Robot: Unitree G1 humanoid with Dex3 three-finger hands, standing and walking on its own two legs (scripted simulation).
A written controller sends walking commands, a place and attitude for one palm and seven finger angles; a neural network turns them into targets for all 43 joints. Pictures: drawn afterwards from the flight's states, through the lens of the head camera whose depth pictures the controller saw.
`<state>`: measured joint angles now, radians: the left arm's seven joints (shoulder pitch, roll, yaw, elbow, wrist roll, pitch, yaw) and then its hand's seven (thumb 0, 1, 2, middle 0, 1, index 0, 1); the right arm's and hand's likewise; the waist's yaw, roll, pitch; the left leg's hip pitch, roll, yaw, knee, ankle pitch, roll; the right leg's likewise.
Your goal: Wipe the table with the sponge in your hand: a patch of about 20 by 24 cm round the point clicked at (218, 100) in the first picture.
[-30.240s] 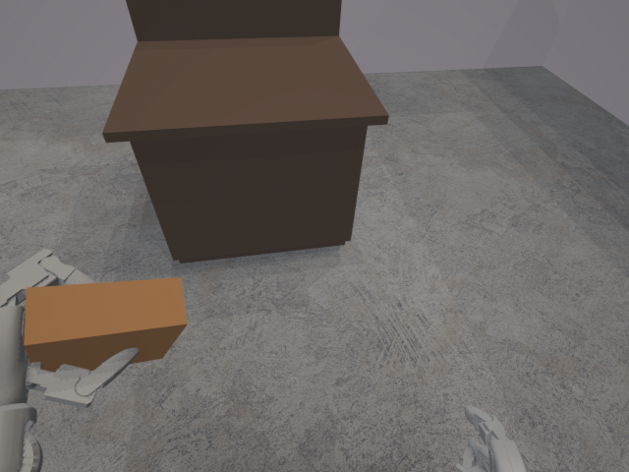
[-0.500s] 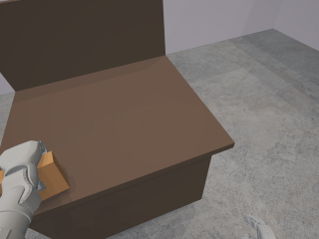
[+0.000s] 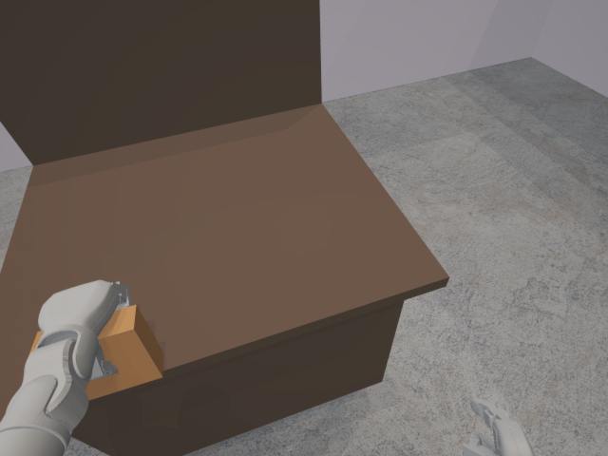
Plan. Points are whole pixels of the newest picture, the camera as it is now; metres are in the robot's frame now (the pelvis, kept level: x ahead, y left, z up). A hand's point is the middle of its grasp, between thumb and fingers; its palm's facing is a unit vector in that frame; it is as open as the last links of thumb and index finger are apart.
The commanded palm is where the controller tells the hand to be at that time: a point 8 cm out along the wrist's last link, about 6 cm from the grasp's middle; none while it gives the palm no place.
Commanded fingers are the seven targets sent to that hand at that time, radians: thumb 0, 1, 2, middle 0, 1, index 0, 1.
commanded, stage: lower the sponge onto the table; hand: left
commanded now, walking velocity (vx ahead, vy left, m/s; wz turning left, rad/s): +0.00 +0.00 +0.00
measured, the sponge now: (109, 363) +0.23 +0.33 -0.04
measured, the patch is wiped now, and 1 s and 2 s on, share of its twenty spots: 0.00 0.05 0.25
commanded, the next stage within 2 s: wipe forward along the first lane in 0.88 s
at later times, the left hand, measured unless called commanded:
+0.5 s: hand (98, 325) +0.26 +0.33 +0.03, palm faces -0.11 -0.06 -0.99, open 8.9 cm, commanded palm +0.24 +0.34 +0.08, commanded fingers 0.00 0.10 1.30 -1.20 -1.60 -1.20 -1.60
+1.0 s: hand (96, 327) +0.26 +0.34 +0.01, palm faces -0.07 -0.06 -1.00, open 8.9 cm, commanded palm +0.24 +0.34 +0.06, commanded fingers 0.00 0.10 1.30 -1.20 -1.60 -1.20 -1.60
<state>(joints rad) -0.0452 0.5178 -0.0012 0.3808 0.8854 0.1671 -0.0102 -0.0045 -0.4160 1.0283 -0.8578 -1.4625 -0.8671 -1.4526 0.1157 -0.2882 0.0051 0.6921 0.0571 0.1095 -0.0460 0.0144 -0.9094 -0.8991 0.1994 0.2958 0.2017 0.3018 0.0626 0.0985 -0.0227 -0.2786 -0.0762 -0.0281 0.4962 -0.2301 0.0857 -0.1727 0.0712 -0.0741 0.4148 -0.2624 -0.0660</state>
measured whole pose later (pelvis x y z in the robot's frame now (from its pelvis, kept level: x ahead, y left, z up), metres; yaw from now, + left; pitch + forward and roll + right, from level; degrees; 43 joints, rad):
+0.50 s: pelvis +0.00 +0.00 +0.00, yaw +0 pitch +2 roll -2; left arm -0.03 0.53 0.07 0.36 0.96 -0.02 0.12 0.00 -0.42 1.03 -0.86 -1.47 -0.87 -1.46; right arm 0.16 -0.29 -0.03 0.72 0.04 0.08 -0.05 0.01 -0.91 -0.90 0.20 0.30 0.20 0.30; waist 0.07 0.08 -0.03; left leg -0.33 -0.07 -0.02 0.55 -0.25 0.08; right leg -0.23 0.08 -0.07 0.47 -0.28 -0.07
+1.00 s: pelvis -0.02 +0.01 -0.01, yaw -1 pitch +3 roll -2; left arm -0.10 0.48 0.03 0.48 0.96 0.10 0.20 0.00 -0.43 1.04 -0.86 -1.46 -0.87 -1.45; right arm 0.15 -0.27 -0.03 0.71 0.06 0.11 -0.02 0.01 -0.91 -0.90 0.20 0.30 0.20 0.30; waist 0.07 0.09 -0.07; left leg -0.40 -0.08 -0.01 0.59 -0.25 0.10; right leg -0.30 0.06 -0.07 0.53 -0.29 -0.05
